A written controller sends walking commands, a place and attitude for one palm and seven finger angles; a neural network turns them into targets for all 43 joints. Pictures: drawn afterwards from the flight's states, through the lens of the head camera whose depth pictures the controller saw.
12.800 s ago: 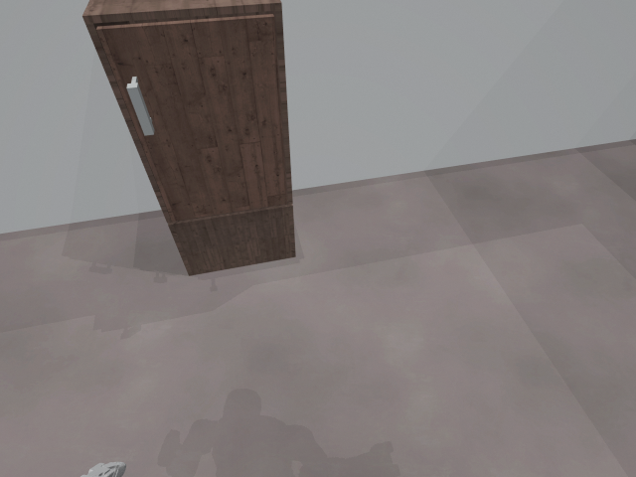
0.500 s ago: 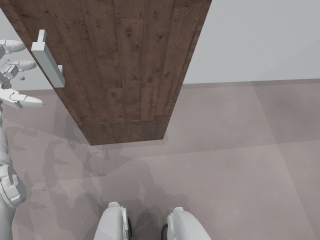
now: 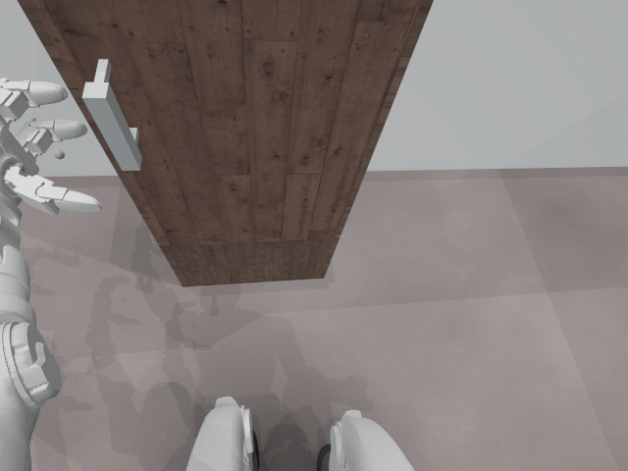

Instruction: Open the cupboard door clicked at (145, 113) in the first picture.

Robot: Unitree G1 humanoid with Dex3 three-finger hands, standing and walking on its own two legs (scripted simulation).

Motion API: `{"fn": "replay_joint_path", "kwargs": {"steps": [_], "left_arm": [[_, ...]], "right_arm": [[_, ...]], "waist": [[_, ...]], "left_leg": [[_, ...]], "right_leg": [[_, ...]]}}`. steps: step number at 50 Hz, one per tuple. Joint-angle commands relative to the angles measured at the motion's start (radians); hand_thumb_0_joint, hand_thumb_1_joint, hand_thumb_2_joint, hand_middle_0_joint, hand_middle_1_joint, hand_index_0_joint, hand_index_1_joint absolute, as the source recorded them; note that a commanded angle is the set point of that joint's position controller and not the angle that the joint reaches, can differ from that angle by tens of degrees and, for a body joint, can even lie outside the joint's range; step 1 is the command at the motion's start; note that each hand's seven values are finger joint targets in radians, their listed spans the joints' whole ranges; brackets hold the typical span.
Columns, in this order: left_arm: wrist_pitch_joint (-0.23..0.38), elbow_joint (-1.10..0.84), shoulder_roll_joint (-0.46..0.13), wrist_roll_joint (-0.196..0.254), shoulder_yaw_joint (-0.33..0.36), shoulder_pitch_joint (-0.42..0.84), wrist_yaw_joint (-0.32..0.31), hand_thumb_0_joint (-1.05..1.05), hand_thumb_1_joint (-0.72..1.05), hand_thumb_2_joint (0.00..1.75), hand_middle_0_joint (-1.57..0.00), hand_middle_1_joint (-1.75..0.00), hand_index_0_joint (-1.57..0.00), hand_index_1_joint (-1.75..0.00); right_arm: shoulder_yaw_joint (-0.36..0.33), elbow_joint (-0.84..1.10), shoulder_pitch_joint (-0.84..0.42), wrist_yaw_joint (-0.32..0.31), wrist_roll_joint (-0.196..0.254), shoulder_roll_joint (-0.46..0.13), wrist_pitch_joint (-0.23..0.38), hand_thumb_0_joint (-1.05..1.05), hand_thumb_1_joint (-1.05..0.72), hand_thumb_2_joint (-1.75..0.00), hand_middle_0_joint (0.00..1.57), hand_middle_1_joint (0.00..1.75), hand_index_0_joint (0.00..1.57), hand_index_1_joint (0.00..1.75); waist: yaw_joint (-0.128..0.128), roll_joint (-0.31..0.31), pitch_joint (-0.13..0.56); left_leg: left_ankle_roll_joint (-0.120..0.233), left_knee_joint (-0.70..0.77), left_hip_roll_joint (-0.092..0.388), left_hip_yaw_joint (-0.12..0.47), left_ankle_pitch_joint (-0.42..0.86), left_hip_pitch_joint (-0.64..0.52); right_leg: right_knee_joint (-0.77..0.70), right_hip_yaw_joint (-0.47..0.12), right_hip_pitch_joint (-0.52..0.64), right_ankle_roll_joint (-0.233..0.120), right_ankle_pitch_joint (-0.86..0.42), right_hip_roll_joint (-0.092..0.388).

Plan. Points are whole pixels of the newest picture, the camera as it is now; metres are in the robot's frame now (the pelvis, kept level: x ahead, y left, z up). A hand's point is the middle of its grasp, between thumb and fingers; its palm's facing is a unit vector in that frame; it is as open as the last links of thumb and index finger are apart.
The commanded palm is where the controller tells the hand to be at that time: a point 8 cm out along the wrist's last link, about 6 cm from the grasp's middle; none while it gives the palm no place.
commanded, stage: move the hooked fingers beside the handle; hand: left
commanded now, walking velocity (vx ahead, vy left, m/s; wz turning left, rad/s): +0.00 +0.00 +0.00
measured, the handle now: (118, 118) +0.53 +0.23 +0.07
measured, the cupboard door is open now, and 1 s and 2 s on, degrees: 0 0 0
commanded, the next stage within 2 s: slide the fingers in behind the handle in 0.04 s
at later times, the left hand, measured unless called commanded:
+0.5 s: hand (79, 151) +0.47 +0.27 +0.07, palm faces +0.07 -1.00 +0.00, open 14.0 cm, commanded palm +0.45 +0.30 +0.07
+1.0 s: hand (109, 154) +0.47 +0.23 +0.07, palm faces +0.06 -1.00 +0.00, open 14.0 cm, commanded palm +0.45 +0.27 +0.07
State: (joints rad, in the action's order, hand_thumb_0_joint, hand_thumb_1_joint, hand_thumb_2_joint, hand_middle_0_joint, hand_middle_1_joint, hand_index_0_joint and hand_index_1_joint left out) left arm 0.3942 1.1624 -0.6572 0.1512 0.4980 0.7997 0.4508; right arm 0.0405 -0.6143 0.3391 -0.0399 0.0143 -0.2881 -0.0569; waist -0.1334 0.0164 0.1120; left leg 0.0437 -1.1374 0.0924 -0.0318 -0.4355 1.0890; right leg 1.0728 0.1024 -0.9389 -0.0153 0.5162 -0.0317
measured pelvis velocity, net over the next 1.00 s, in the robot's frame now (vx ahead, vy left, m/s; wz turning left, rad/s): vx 0.00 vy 0.00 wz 0.01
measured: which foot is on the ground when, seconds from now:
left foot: down 0.00-1.00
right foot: down 0.00-1.00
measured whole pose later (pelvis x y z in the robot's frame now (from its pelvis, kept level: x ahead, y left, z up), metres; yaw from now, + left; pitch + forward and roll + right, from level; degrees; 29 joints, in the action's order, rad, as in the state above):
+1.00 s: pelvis +0.00 +0.00 +0.00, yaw +0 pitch +21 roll -4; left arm 0.41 1.10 -0.51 0.14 0.41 0.77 0.32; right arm 0.03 -0.63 0.34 -0.02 0.01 -0.26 -0.06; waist -0.13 0.02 0.12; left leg 0.04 -1.12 0.09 -0.03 -0.44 1.06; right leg 1.07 0.10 -0.91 -0.02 0.52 -0.03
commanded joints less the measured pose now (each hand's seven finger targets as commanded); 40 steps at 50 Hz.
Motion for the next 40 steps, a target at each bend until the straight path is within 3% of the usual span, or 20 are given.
{"fn": "replay_joint_path", "kwargs": {"steps": [1,5,6,7,9,11,12,17,21,24,26,30,31,33,34,37,40], "left_arm": [[0.073,-0.228,-0.343,0.021,0.062,0.389,-0.012,0.00,-0.50,0.30,-0.30,-1.20,-0.30,-1.20],[0.082,-0.252,-0.291,0.027,0.031,0.386,-0.009,0.00,-0.50,0.30,-0.30,-1.20,-0.30,-1.20],[0.074,-0.222,-0.310,0.027,0.049,0.356,-0.008,0.00,-0.50,0.30,-0.30,-1.20,-0.30,-1.20],[0.066,-0.214,-0.309,0.025,0.040,0.362,-0.006,0.00,-0.50,0.30,-0.30,-1.20,-0.30,-1.20],[0.056,-0.212,-0.279,0.025,0.016,0.369,-0.005,0.00,-0.50,0.30,-0.30,-1.20,-0.30,-1.20],[0.064,-0.242,-0.270,0.027,0.013,0.387,-0.012,0.00,-0.50,0.30,-0.30,-1.20,-0.30,-1.20],[0.065,-0.247,-0.238,0.027,-0.010,0.386,-0.015,0.00,-0.50,0.30,-0.30,-1.20,-0.30,-1.20],[0.056,-0.204,-0.272,0.027,0.027,0.366,-0.039,0.00,-0.50,0.30,-0.30,-1.20,-0.30,-1.20],[0.077,-0.262,-0.287,0.017,0.042,0.358,-0.056,0.00,-0.50,0.30,-0.30,-1.20,-0.30,-1.20],[0.075,-0.245,-0.257,0.020,0.023,0.351,-0.060,0.00,-0.50,0.30,-0.30,-1.20,-0.30,-1.20],[0.084,-0.272,-0.253,0.025,0.026,0.344,-0.058,0.00,-0.50,0.30,-0.30,-1.20,-0.30,-1.20],[0.080,-0.291,-0.182,0.037,-0.014,0.334,-0.062,0.00,-0.50,0.30,-0.30,-1.20,-0.30,-1.20],[0.076,-0.280,-0.190,0.036,-0.007,0.322,-0.065,0.00,-0.50,0.30,-0.30,-1.20,-0.30,-1.20],[0.062,-0.235,-0.168,0.034,-0.029,0.337,-0.071,0.00,-0.50,0.30,-0.30,-1.20,-0.30,-1.20],[0.064,-0.246,-0.185,0.027,-0.027,0.369,-0.077,0.00,-0.50,0.30,-0.30,-1.20,-0.30,-1.20],[0.086,-0.292,-0.149,0.020,-0.050,0.394,-0.093,0.00,-0.50,0.30,-0.30,-1.20,-0.30,-1.20],[0.103,-0.307,-0.144,0.027,-0.034,0.363,-0.109,0.00,-0.50,0.30,-0.30,-1.20,-0.30,-1.20]], "right_arm": [[-0.069,0.048,0.161,-0.017,-0.003,-0.200,0.018,0.00,-0.90,-0.90,0.20,0.30,0.20,0.30],[-0.071,0.044,0.164,-0.013,-0.004,-0.194,0.018,0.00,-0.90,-0.90,0.20,0.30,0.20,0.30],[-0.072,0.041,0.164,-0.013,-0.003,-0.197,0.017,0.00,-0.90,-0.90,0.20,0.30,0.20,0.30],[-0.070,0.041,0.163,-0.014,0.000,-0.198,0.015,0.00,-0.90,-0.90,0.20,0.30,0.20,0.30],[-0.070,0.040,0.166,-0.016,0.001,-0.195,0.012,0.00,-0.90,-0.90,0.20,0.30,0.20,0.30],[-0.072,0.034,0.170,-0.015,-0.004,-0.195,0.014,0.00,-0.90,-0.90,0.20,0.30,0.20,0.30],[-0.072,0.037,0.168,-0.011,-0.004,-0.191,0.014,0.00,-0.90,-0.90,0.20,0.30,0.20,0.30],[-0.071,0.034,0.170,-0.013,-0.002,-0.192,0.015,0.00,-0.90,-0.90,0.20,0.30,0.20,0.30],[-0.071,0.045,0.167,-0.007,-0.005,-0.184,0.016,0.00,-0.90,-0.90,0.20,0.30,0.20,0.30],[-0.070,0.045,0.161,-0.005,-0.003,-0.182,0.013,0.00,-0.90,-0.90,0.20,0.30,0.20,0.30],[-0.074,0.049,0.160,-0.005,-0.003,-0.181,0.013,0.00,-0.90,-0.90,0.20,0.30,0.20,0.30],[-0.077,0.046,0.162,-0.001,-0.003,-0.176,0.011,0.00,-0.90,-0.90,0.20,0.30,0.20,0.30],[-0.078,0.044,0.158,-0.001,-0.001,-0.178,0.009,0.00,-0.90,-0.90,0.20,0.30,0.20,0.30],[-0.074,0.038,0.153,-0.002,0.001,-0.176,0.009,0.00,-0.90,-0.90,0.20,0.30,0.20,0.30],[-0.074,0.036,0.154,-0.004,0.001,-0.179,0.009,0.00,-0.90,-0.90,0.20,0.30,0.20,0.30],[-0.076,0.036,0.153,-0.002,-0.004,-0.171,0.014,0.00,-0.90,-0.90,0.20,0.30,0.20,0.30],[-0.079,0.036,0.155,0.004,-0.008,-0.171,0.017,0.00,-0.90,-0.90,0.20,0.30,0.20,0.30]], "waist": [[0.002,0.186,0.480],[-0.006,0.195,0.485],[0.003,0.181,0.473],[-0.004,0.185,0.454],[-0.008,0.170,0.436],[-0.007,0.198,0.467],[-0.010,0.199,0.466],[-0.009,0.137,0.429],[0.013,0.191,0.493],[-0.002,0.155,0.447],[0.011,0.185,0.483],[-0.002,0.155,0.474],[0.003,0.150,0.465],[-0.016,0.113,0.403],[-0.018,0.127,0.394],[-0.011,0.185,0.453],[0.002,0.175,0.485]], "left_leg": [[-0.011,0.112,-0.033,0.113,0.337,-0.546],[-0.010,0.114,-0.031,0.120,0.356,-0.586],[-0.013,0.119,-0.031,0.119,0.342,-0.569],[-0.012,0.122,-0.031,0.118,0.324,-0.554],[-0.010,0.128,-0.032,0.118,0.312,-0.547],[-0.015,0.128,-0.028,0.130,0.341,-0.597],[-0.016,0.131,-0.030,0.130,0.330,-0.600],[-0.006,0.125,-0.036,0.109,0.298,-0.514],[-0.010,0.117,-0.038,0.101,0.348,-0.542],[-0.007,0.122,-0.038,0.098,0.315,-0.514],[-0.012,0.121,-0.038,0.100,0.346,-0.548],[-0.010,0.126,-0.037,0.109,0.355,-0.578],[-0.012,0.129,-0.037,0.105,0.346,-0.565],[-0.006,0.130,-0.040,0.100,0.291,-0.509],[-0.007,0.133,-0.039,0.103,0.274,-0.503],[-0.015,0.131,-0.038,0.115,0.316,-0.579],[-0.015,0.129,-0.038,0.118,0.346,-0.604]], "right_leg": [[-0.131,-0.057,0.010,-0.010,-0.266,-0.037],[-0.134,-0.053,-0.014,-0.012,-0.265,-0.042],[-0.140,-0.053,-0.003,-0.010,-0.260,-0.040],[-0.141,-0.052,-0.010,-0.009,-0.248,-0.040],[-0.147,-0.050,-0.010,-0.008,-0.242,-0.039],[-0.139,-0.045,-0.037,-0.011,-0.246,-0.038],[-0.145,-0.044,-0.040,-0.011,-0.236,-0.038],[-0.150,-0.057,0.009,-0.005,-0.247,-0.036],[-0.135,-0.062,0.046,-0.009,-0.294,-0.037],[-0.146,-0.062,0.042,-0.005,-0.277,-0.039],[-0.136,-0.060,0.044,-0.009,-0.297,-0.039],[-0.143,-0.051,0.026,-0.010,-0.293,-0.042],[-0.146,-0.052,0.032,-0.008,-0.293,-0.040],[-0.156,-0.056,0.026,-0.003,-0.266,-0.038],[-0.156,-0.058,0.021,-0.004,-0.250,-0.036],[-0.145,-0.053,-0.006,-0.011,-0.255,-0.035],[-0.141,-0.052,0.013,-0.015,-0.274,-0.039]]}}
